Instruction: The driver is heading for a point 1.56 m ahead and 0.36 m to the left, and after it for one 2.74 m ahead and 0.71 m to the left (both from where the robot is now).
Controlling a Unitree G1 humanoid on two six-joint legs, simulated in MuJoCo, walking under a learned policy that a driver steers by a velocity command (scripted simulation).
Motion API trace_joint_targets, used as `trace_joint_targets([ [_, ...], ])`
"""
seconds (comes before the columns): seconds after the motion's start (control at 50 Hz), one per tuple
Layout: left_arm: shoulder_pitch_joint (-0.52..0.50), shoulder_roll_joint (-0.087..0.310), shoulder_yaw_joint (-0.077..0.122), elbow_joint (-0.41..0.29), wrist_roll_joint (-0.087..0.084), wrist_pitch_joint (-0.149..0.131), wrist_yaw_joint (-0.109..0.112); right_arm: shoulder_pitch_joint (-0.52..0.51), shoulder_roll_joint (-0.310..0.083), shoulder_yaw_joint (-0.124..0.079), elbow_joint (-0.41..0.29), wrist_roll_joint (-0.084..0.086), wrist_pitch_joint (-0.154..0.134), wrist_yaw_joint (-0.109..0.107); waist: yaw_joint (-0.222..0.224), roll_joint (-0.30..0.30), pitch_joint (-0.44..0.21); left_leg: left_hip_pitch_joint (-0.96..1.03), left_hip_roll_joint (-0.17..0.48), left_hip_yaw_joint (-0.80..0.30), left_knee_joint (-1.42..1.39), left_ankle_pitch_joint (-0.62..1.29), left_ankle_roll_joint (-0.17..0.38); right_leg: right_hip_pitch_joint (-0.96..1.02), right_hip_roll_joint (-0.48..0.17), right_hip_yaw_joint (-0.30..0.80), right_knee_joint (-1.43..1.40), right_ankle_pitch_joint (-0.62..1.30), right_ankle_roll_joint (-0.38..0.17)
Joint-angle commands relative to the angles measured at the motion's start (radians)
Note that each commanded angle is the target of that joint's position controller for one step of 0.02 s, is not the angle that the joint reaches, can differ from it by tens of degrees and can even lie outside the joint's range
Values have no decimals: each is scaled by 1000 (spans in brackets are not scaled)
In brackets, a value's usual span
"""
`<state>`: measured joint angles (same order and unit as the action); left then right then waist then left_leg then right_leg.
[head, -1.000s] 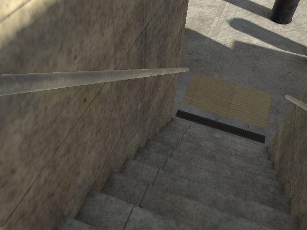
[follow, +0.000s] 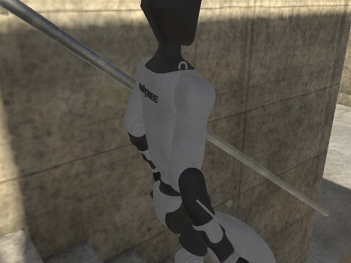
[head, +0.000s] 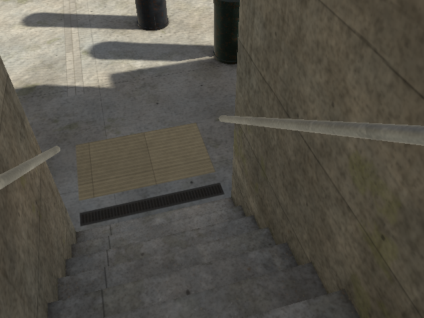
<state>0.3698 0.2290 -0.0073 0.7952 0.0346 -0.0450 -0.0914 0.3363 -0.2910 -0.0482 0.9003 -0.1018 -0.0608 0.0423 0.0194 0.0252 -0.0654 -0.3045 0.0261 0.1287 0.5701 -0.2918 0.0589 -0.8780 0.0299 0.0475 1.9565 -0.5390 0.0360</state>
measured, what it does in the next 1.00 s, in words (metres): steps on the spot: right foot, then left foot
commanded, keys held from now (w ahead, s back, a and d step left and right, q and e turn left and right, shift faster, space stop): e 0.22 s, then q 0.78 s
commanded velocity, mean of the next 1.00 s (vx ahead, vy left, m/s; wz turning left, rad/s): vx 0.04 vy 0.00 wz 0.06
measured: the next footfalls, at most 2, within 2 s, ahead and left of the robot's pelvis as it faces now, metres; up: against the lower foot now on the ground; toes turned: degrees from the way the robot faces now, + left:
right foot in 0.26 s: +0.11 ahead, -0.14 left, +0.00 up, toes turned -16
left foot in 0.70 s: +0.05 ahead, +0.12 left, +0.00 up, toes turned +4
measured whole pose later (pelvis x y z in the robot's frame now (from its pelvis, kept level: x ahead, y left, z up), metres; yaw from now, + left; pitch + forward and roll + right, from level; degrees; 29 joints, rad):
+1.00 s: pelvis +0.02 +0.06 +0.00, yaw +9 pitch +5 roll -2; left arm 0.27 0.23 0.03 0.73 0.05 -0.05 0.02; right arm 0.44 -0.26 -0.05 0.87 -0.07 -0.08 0.03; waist -0.02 0.02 -0.09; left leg -0.38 -0.08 -0.05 0.59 -0.30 0.10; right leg -0.98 -0.02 0.00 1.59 -0.16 0.08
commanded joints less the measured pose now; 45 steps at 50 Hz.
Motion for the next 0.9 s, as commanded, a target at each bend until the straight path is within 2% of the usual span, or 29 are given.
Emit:
trace_joint_targets([
  [0.02, 240, -44, -13, 37, 56, 10, -40, 55, 10, 11, 3, 21, -58, -44, 68, 77, 180, -248, 206, -61, -132, 696, 169, 0, -95, -32, -256, 413, -30],
  [0.08, 83, 5, 14, 11, 46, 12, -77, 4, -62, 20, 11, -17, -84, -55, 11, 18, 117, -330, 230, -30, -120, 347, 135, 154, -127, -60, -662, 765, -44],
  [0.14, 57, 24, 28, -14, 50, 2, -23, -4, -132, 13, 16, -20, -73, -31, 39, 99, 42, -230, 358, -154, -53, 531, 145, 201, -108, -26, -545, 649, -36],
  [0.18, -127, 97, 54, -101, 53, -15, 25, -12, -201, -28, -31, 32, -73, -54, -53, -12, 40, 86, 388, -172, -23, 579, 178, -37, -131, -40, -898, 359, -8],
  [0.2, -202, 75, 46, -123, 74, -15, 38, 4, -204, -40, -32, 52, -71, -66, -93, 41, 53, 120, 373, -188, -18, 521, 192, 0, -116, -106, -986, 296, -10],
  [0.24, -214, 40, 49, -122, 49, -10, 67, 46, -175, -57, -38, 48, -39, -70, -130, 114, 52, 100, 394, -220, -73, 365, 206, 156, -54, -181, -1065, 177, -28],
  [0.26, -181, 53, 58, -106, 27, -13, 80, 36, -162, -62, -46, 66, -26, -66, -106, 70, 56, 45, 376, -228, -67, 278, 193, 288, -20, -192, -1187, 289, -57],
  [0.28, -123, 97, 84, -80, -2, -24, 92, 39, -145, -63, -57, 76, -22, -50, -78, -8, 2, -84, 307, -162, 17, 216, 138, 544, -5, -173, -1240, 583, -125],
  [0.3, 59, 194, 124, -28, -5, -25, 89, 31, -62, -37, -94, 49, -27, -32, -17, -259, -228, -347, 153, 27, 357, -103, -27, 1021, -208, 82, -1296, 941, -348],
  [0.32, 305, 161, 109, 25, 31, -37, 40, 3, -23, -22, -93, 51, -44, -5, 90, -228, -312, -558, 52, -85, 508, -567, -142, 1210, -385, 375, -1404, 1014, -463],
  [0.34, 403, 126, 108, 64, 49, -49, 5, -85, 4, -22, -105, 106, -45, -8, 156, -62, -161, -667, 44, -228, 471, -539, -176, 1147, -409, 467, -1424, 861, -407],
  [0.36, 276, 122, 104, 64, 10, -53, -35, -70, 0, -17, -62, 122, -41, -16, 97, -34, -32, -645, 96, -252, 451, -492, -198, 989, -394, 376, -1438, 801, -341],
  [0.38, 64, -37, 39, 32, -89, 3, 77, 18, 64, 12, -8, 115, 33, -35, -8, 9, -102, -293, 64, -220, 456, -317, -141, 776, -430, 248, -1455, 1171, -311],
  [0.4, -87, 11, 41, -19, -76, 23, 108, 89, 79, 20, 14, 102, 80, -44, -62, -78, -87, -88, 42, -147, 544, -156, -117, 580, -388, 118, -1463, 1196, -290],
  [0.42, -178, 197, 87, -60, -27, -20, -11, 148, -26, -10, 6, 46, 27, 5, -123, -94, 92, -29, 58, -179, 681, -193, -197, 237, -325, 22, -1482, 686, -237],
  [0.44, -271, 225, 104, -74, -11, -38, -29, 171, -57, -22, 30, 57, 0, 22, -128, -58, 72, 42, 28, -161, 701, -152, -205, 128, -292, -13, -1509, 411, -208],
  [0.48, -210, 197, 109, -15, 27, -62, -15, 220, -5, -20, 43, 49, -16, 16, -88, -106, 98, 12, -1, -132, 776, -107, -193, 143, -321, -42, -1461, 438, -211],
  [0.54, -28, 223, 143, -4, -20, -75, 57, -118, -48, -28, -138, 52, -16, -93, 78, -155, -23, -350, 22, -124, 582, -347, -219, 595, -476, 163, -1422, 712, -380],
  [0.58, 110, 194, 145, 43, -15, -60, 130, -180, 58, 23, -156, 44, 36, -120, 152, -141, -26, -429, 42, -149, 356, -266, -217, 739, -540, 287, -1438, 671, -379],
  [0.62, 71, 206, 157, 34, -22, -45, 129, -65, 49, 19, -118, 51, 60, -142, 99, -180, -47, -261, 1, -71, 335, -247, -186, 638, -529, 244, -1512, 522, -339],
  [0.7, -124, 228, 173, 9, 27, -45, 135, 140, -2, -41, -38, 64, 32, -108, -44, -154, -2, 132, -91, -7, 44, 59, -100, 333, -400, -22, -1422, 144, -156],
  [0.72, -166, 184, 163, -25, 27, -53, 127, 264, -51, -73, 2, 63, 9, -112, -123, -29, -45, 353, -55, -83, -63, 257, -86, 177, -323, -139, -1234, 47, -106],
  [0.74, -202, 76, 138, -168, -20, -52, 129, 471, -187, -101, 48, 29, -16, -119, -146, 315, -114, 639, 290, -619, -149, 652, 141, -175, -121, -262, -871, -262, -1],
  [0.76, -285, 37, 113, -176, -48, -49, 146, 548, -198, -98, 34, -24, -13, -64, -261, 95, 51, 662, 390, -819, -190, 614, 252, -463, 4, 55, -802, -256, -2],
  [0.78, -289, 17, 100, -152, -38, -42, 153, 443, -155, -77, 2, -22, 2, -7, -214, 34, 111, 570, 386, -736, -202, 637, 258, -507, 2, 193, -827, -73, -16],
  [0.8, -256, 88, 118, -130, -14, -46, 165, 265, -149, -76, -59, 18, 22, 28, -105, 49, 75, 478, 372, -621, -200, 677, 239, -467, -49, 161, -786, 78, -26],
  [0.84, -5, 141, 113, -25, 54, -47, 149, -29, -93, -60, -158, 68, 25, 57, 64, 56, -47, 80, 219, -366, -136, 778, 160, -89, -85, 36, -459, 316, -10],
  [0.88, 52, 56, 70, -26, 25, -39, 96, -88, -98, -36, -173, 6, -7, 34, 100, 5, -9, -234, 102, -276, -136, 604, 79, 65, -42, -43, -265, 421, 28],
  [0.9, 21, 49, 61, -57, 9, -34, 83, -48, -92, -25, -151, 14, -22, 10, 84, 37, 22, -292, 87, -271, -151, 496, 81, 66, -38, -60, -235, 423, 26],
])
Over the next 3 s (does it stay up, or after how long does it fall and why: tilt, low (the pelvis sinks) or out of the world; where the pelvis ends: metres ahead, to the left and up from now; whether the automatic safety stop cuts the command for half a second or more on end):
stays up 0.34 0.24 -0.28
